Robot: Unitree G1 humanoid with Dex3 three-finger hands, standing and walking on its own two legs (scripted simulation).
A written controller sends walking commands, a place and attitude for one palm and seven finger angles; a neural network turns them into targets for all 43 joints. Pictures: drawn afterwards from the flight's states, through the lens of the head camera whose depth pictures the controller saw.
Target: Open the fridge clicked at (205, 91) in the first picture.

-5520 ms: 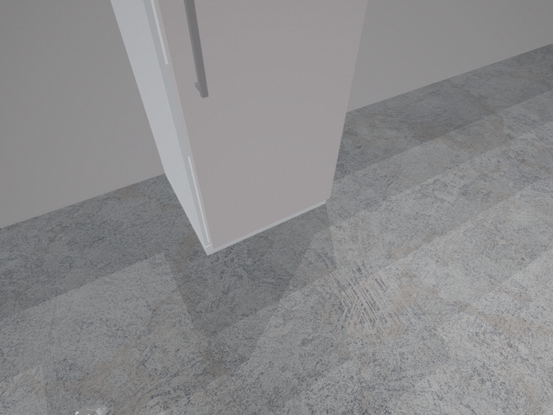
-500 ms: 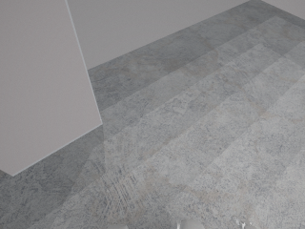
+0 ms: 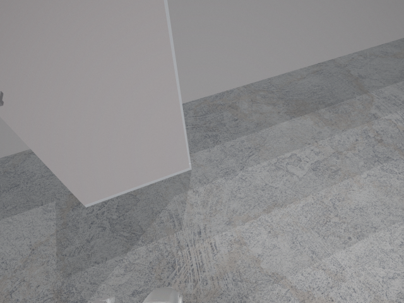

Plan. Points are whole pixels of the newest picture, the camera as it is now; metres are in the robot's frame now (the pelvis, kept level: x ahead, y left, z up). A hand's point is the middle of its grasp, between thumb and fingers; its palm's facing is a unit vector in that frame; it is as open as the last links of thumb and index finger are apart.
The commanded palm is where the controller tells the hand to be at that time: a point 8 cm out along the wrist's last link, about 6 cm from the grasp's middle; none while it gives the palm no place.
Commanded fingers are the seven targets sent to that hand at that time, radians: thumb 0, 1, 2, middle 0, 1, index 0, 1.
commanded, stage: turn to face it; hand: left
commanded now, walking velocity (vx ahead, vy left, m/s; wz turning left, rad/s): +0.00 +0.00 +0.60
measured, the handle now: out of the picture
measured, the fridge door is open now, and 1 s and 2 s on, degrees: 0 0 0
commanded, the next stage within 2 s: take the last steps up to it in 0.66 s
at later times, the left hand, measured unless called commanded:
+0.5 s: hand out of the picture +0.03 +0.26 -0.16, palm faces +0.30 -0.92 -0.27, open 7.4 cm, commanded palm none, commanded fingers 0.00 0.90 0.90 -0.20 -0.30 -0.20 -0.30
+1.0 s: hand out of the picture -0.09 +0.18 -0.16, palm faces +0.53 -0.82 -0.23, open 7.4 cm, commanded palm none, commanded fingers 0.00 0.90 0.90 -0.20 -0.30 -0.20 -0.30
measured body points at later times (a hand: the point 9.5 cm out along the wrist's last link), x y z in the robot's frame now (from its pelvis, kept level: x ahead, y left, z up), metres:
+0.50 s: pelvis +0.00 +0.03 +0.00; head +0.04 +0.04 +0.45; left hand +0.02 +0.31 -0.14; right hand +0.16 -0.19 -0.14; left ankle +0.00 +0.14 -0.74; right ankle +0.04 -0.11 -0.69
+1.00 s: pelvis +0.01 +0.02 +0.00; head +0.02 +0.02 +0.45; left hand -0.12 +0.22 -0.14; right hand +0.18 -0.18 -0.15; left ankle -0.07 +0.14 -0.70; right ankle +0.04 -0.10 -0.74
